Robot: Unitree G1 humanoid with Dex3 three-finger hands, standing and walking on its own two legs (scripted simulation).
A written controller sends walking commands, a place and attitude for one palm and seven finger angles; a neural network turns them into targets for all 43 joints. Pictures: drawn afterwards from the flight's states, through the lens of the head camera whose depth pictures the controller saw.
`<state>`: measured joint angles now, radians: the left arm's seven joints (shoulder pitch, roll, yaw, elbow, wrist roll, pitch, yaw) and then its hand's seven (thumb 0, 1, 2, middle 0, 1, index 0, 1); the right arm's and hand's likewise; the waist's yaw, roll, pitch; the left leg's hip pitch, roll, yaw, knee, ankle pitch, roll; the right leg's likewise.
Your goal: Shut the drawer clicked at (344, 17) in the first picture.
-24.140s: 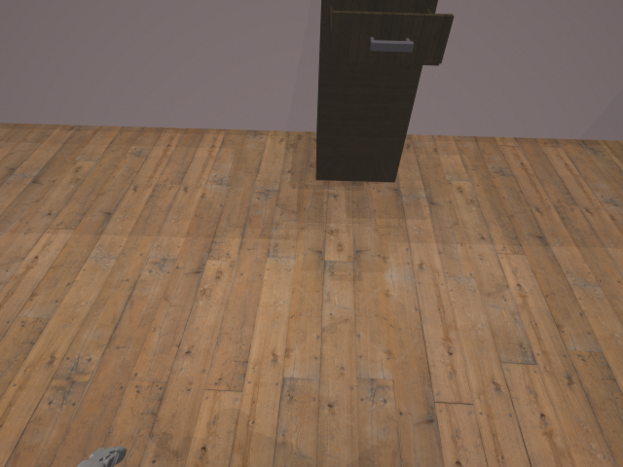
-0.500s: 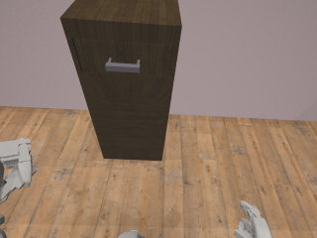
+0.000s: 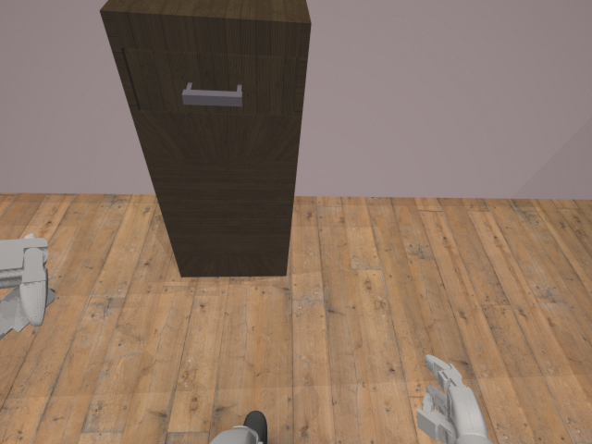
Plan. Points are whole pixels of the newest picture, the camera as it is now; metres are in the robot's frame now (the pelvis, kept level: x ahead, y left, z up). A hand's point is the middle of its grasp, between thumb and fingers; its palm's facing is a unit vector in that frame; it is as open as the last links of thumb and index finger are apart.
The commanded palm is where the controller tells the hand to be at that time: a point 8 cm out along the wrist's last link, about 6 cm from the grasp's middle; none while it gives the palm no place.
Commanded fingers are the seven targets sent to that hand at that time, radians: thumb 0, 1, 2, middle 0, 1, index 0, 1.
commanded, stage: stop stepping back and stand still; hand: left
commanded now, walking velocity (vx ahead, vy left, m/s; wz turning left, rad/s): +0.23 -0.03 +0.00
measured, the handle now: (214, 92) +0.79 +0.22 +0.05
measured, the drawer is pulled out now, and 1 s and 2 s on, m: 0.00 0.00 0.00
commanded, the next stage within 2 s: let the arm hang, fingers relaxed in 1.00 s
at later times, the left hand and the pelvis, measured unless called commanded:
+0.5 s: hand out of the picture +0.09 +0.24 +0.21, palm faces +0.32 -0.82 -0.47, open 3.2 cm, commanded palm +0.04 +0.30 +0.20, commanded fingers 0.00 0.90 0.90 -1.40 -1.60 -1.40 -1.60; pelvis -0.09 +0.02 +0.03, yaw +0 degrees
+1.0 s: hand out of the picture +0.12 +0.25 +0.19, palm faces +0.41 -0.78 -0.47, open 3.2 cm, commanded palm +0.05 +0.29 +0.20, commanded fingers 0.00 0.90 0.90 -1.40 -1.60 -1.40 -1.60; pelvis -0.07 +0.01 +0.01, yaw +2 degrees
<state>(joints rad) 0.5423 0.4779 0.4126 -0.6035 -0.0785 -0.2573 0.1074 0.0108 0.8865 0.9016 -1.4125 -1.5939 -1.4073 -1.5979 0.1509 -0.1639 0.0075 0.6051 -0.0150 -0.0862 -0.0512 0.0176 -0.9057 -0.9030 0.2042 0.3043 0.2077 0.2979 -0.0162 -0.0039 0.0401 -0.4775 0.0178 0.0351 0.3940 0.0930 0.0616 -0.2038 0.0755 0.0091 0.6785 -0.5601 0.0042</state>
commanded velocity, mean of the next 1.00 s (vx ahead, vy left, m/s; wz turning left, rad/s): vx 0.11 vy -0.03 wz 0.00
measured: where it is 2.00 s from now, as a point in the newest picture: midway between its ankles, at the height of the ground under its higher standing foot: outside the picture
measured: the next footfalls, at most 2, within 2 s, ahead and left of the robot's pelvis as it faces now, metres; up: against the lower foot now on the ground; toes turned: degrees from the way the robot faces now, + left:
left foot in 0.24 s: +0.00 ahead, +0.13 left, +0.00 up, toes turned +2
right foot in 0.58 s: -0.06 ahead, -0.08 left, +0.00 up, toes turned -3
